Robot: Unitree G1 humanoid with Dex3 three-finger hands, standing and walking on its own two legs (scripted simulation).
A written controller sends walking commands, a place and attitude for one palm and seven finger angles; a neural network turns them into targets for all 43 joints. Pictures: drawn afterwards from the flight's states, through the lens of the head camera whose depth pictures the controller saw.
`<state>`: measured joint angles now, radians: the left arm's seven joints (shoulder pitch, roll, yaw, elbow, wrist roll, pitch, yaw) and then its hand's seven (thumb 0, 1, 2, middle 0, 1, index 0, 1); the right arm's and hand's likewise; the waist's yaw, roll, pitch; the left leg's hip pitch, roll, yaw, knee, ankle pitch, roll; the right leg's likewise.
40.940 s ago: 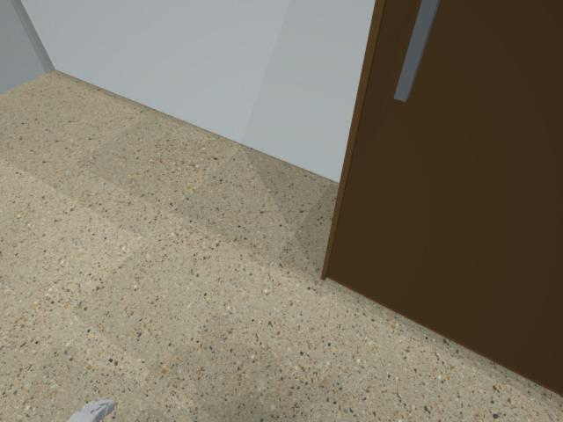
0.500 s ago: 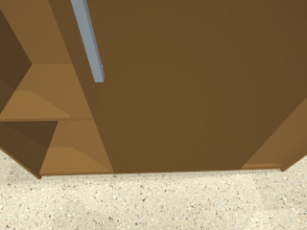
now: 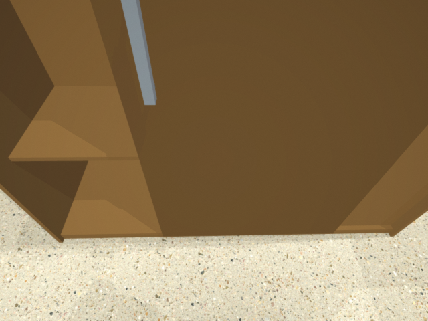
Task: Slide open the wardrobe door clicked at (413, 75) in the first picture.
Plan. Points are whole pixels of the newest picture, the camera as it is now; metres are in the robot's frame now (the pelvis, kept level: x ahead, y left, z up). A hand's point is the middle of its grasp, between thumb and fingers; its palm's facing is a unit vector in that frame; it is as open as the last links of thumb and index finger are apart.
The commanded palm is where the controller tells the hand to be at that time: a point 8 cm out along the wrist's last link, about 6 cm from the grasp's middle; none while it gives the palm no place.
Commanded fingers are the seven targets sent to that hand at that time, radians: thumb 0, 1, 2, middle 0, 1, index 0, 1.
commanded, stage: look to check the result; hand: left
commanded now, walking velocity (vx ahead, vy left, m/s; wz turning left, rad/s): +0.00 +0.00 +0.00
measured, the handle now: (141, 44) +0.56 +0.18 +0.23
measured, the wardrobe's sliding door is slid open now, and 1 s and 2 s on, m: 0.49 0.49 0.49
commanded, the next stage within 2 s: stand and wait in 0.08 s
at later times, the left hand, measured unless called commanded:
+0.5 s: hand out of the picture -0.04 +0.18 -0.18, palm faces -0.01 -0.98 -0.18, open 7.4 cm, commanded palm none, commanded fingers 0.00 0.90 0.90 -0.20 -0.30 -0.20 -0.30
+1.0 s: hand out of the picture -0.02 +0.19 -0.18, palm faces -0.01 -0.98 -0.20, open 7.4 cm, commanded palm none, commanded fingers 0.00 0.90 0.90 -0.20 -0.30 -0.20 -0.30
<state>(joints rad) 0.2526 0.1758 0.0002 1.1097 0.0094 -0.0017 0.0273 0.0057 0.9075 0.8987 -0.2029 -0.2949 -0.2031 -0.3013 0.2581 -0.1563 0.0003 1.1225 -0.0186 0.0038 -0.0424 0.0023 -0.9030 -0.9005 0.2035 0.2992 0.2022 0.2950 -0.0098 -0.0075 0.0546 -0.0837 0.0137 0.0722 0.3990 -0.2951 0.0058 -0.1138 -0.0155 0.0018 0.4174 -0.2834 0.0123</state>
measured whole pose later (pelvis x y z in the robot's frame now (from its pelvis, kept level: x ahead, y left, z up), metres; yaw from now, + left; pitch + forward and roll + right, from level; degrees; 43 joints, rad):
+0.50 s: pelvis -0.04 +0.01 +0.00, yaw +0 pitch -1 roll +0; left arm 0.24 0.18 0.00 1.13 0.02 0.00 0.02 0.01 0.91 0.90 -0.20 -0.29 -0.20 -0.30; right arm 0.25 -0.16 0.00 1.13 -0.02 0.00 -0.03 0.00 -0.90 -0.90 0.20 0.30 0.20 0.29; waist -0.01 -0.01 0.07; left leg -0.15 0.01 0.07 0.40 -0.23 0.02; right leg -0.17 -0.02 0.00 0.40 -0.21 0.02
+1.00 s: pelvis -0.04 +0.01 +0.00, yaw +1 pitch -1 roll +0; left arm 0.20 0.20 0.00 1.13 0.02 -0.01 0.01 0.01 0.91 0.90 -0.20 -0.29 -0.20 -0.30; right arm 0.20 -0.18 0.00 1.12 -0.02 0.00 -0.02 0.00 -0.90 -0.90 0.20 0.30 0.20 0.30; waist -0.01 -0.01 0.07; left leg -0.15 0.00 0.07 0.39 -0.23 0.02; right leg -0.17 -0.03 0.00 0.39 -0.21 0.02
